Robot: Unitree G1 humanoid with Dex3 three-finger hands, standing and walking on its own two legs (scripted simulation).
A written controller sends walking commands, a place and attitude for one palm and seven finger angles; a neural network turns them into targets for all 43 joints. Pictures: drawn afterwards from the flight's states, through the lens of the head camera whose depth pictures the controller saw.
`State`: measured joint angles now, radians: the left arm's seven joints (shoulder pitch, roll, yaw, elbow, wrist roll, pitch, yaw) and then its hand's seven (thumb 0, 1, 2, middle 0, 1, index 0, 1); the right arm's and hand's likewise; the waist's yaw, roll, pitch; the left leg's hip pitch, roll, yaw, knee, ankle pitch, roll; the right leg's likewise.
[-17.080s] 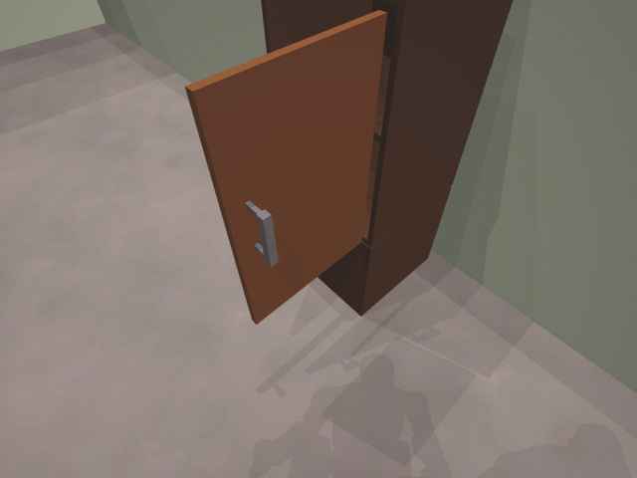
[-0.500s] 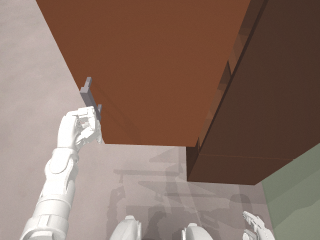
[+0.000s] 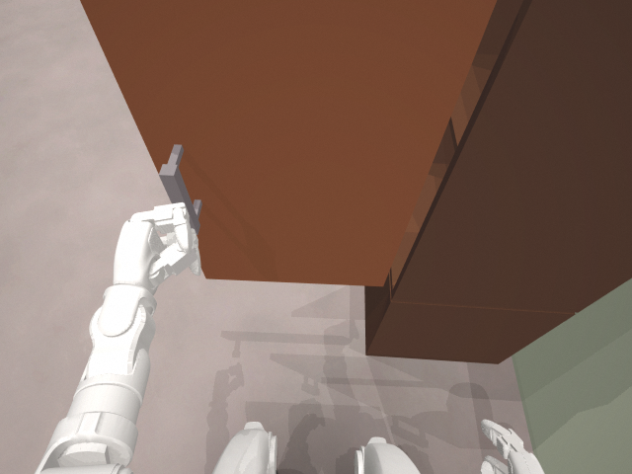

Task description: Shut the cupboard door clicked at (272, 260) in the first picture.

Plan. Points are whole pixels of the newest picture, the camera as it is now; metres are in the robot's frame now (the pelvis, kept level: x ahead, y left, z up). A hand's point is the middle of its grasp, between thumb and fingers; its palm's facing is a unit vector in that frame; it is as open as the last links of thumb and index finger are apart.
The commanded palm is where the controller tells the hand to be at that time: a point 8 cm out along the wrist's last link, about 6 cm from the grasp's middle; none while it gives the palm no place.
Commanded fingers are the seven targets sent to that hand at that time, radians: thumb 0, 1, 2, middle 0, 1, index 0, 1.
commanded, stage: push the door shut along its arc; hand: left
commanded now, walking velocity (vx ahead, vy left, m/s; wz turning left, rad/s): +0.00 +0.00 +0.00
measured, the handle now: (185, 192) +0.47 +0.19 +0.05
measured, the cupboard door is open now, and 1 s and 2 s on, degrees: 91 75 63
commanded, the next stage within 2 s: pull the fist back off the door in 1.86 s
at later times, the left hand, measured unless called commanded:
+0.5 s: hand (197, 216) +0.43 +0.17 +0.05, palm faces -0.15 -0.99 -0.02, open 3.0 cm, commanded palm +0.43 +0.21 +0.06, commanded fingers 0.00 0.90 0.90 -1.30 -1.50 -1.30 -1.50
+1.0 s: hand (232, 182) +0.49 +0.13 +0.05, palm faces -0.28 -0.96 -0.04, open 3.1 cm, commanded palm +0.50 +0.16 +0.06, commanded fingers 0.00 0.90 0.90 -1.30 -1.50 -1.30 -1.50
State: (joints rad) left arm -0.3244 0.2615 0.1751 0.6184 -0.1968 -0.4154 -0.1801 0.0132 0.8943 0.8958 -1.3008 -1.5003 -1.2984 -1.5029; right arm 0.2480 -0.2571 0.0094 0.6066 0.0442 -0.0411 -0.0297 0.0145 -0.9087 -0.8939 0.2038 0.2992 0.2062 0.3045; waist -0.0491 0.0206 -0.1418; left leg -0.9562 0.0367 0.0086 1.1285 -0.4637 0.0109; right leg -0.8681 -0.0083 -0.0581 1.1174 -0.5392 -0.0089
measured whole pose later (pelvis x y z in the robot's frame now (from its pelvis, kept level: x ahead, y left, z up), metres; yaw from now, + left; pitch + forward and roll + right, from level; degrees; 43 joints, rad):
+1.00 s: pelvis -0.02 +0.01 -0.03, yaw -1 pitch +24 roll -4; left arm -0.97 0.45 0.20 1.15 -0.12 -0.35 -0.37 0.01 0.90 0.90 -1.30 -1.50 -1.30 -1.50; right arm 0.34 -0.27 0.03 0.67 0.03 -0.03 -0.01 0.01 -0.91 -0.89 0.20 0.30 0.21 0.30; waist -0.16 0.04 -0.14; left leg -1.20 0.04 -0.01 1.25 -0.47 0.03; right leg -1.10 0.00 -0.07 1.21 -0.53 0.00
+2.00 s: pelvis -0.02 +0.01 -0.06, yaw -4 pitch +30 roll -6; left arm -1.39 0.58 0.19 1.32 -0.05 -0.17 -0.44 0.03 0.95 0.99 -1.30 -1.50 -1.30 -1.50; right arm 0.34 -0.27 0.06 0.71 -0.02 -0.10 -0.03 0.01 -0.91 -0.89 0.21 0.30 0.21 0.30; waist -0.26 0.06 -0.12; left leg -1.43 0.07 -0.04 1.41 -0.51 0.03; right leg -1.31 0.03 -0.09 1.34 -0.56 0.00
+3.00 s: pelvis +0.01 -0.02 -0.01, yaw +0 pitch +21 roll +0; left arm -0.84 0.18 0.17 1.08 -0.04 -0.46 0.08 0.01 0.89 0.90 -1.30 -1.50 -1.30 -1.50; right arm 0.25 -0.24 -0.02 0.65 -0.02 0.04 0.04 0.01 -0.91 -0.89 0.20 0.30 0.20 0.30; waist -0.13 0.03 -0.15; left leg -1.05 0.05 -0.01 1.14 -0.47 -0.02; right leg -0.97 0.01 -0.06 1.16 -0.56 -0.04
